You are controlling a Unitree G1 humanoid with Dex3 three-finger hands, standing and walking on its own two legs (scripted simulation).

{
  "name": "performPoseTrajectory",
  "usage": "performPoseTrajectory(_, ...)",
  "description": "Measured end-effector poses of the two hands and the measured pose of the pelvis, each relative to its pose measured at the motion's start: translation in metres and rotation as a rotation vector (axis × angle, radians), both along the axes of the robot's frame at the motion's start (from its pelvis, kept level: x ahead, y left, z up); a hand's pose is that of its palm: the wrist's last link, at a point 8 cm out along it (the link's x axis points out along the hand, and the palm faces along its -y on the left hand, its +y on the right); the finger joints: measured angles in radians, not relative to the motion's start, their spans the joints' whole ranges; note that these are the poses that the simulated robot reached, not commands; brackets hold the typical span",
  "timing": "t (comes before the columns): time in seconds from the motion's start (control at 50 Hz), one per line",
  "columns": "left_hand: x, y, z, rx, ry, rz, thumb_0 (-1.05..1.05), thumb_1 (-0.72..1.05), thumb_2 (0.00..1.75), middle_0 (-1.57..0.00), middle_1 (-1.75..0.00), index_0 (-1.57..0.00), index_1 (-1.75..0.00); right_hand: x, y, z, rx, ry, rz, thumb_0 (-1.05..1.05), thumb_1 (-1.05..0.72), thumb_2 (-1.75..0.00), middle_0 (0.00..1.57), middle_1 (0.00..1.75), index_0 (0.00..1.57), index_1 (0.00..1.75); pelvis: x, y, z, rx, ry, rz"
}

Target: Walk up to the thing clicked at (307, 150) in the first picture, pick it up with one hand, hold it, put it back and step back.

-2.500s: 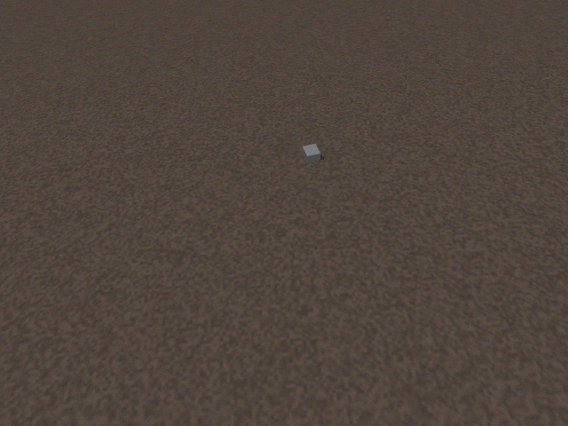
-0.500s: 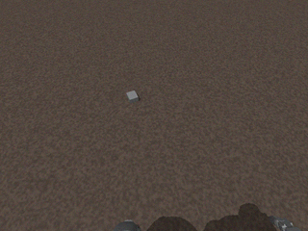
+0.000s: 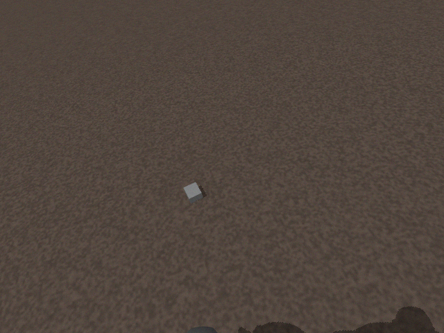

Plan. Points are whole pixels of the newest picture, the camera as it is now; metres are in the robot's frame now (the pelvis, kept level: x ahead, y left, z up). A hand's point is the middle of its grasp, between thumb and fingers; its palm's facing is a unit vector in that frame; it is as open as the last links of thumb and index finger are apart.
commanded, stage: walk up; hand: left
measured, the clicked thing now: (193, 192) +0.93 +0.33 -0.74
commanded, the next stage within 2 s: none
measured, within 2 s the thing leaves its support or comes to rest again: neither
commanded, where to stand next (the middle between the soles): +0.58 +0.08 m, yaw +0 degrees
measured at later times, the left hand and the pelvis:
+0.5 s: hand (95, 292) +0.24 +0.36 -0.15, palm faces -0.02 -0.94 -0.33, open 7.3 cm; pelvis +0.19 +0.08 +0.00, yaw +1 degrees
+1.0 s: hand (135, 202) +0.45 +0.31 -0.11, palm faces -0.03 -0.92 -0.39, open 7.3 cm; pelvis +0.35 +0.05 +0.00, yaw +0 degrees
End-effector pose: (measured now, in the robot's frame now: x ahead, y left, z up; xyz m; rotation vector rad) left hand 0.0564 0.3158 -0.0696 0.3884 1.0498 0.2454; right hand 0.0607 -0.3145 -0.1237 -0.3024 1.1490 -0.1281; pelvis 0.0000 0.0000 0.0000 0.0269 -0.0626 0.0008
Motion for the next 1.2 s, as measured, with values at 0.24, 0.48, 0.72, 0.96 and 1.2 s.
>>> performPoseTrajectory(0.24, 0.033, 0.036, -0.019, -0.031, 0.117, 0.062, 0.00, 0.90, 0.90, -0.21, -0.30, -0.21, -0.31, 0.114, 0.025, 0.029, -0.050, -0.011, 0.059, 0.01, -0.91, -0.90, 0.21, 0.30, 0.20, 0.30, 0.090, 0.028, 0.004, -0.063, 0.016, 0.021)
performPoseTrajectory(0.48, 0.162, 0.085, -0.046, -0.094, 0.103, 0.006, 0.01, 0.91, 0.90, -0.20, -0.30, -0.20, -0.30, 0.196, 0.085, 0.052, -0.097, -0.108, 0.011, 0.00, -0.90, -0.90, 0.21, 0.30, 0.21, 0.30, 0.179, 0.082, 0.002, -0.049, -0.003, 0.020)
performPoseTrajectory(0.72, 0.260, 0.090, -0.025, -0.071, 0.134, -0.026, 0.00, 0.91, 0.90, -0.20, -0.30, -0.20, -0.30, 0.214, 0.087, 0.043, -0.075, 0.031, -0.060, 0.01, -0.90, -0.90, 0.21, 0.30, 0.21, 0.30, 0.260, 0.086, 0.013, -0.013, 0.018, 0.012)
performPoseTrajectory(0.96, 0.382, 0.037, -0.013, -0.040, -0.024, -0.077, 0.00, 0.91, 0.90, -0.20, -0.30, -0.20, -0.30, 0.296, 0.061, 0.001, -0.009, 0.077, -0.051, 0.01, -0.90, -0.90, 0.21, 0.30, 0.21, 0.30, 0.338, 0.051, -0.001, 0.003, -0.002, -0.003)
performPoseTrajectory(1.2, 0.394, 0.056, -0.006, -0.041, 0.031, -0.005, 0.00, 0.90, 0.90, -0.21, -0.30, -0.21, -0.30, 0.390, 0.053, 0.026, -0.048, 0.022, 0.003, 0.00, -0.91, -0.90, 0.21, 0.30, 0.21, 0.30, 0.402, 0.059, 0.011, -0.031, -0.002, 0.013)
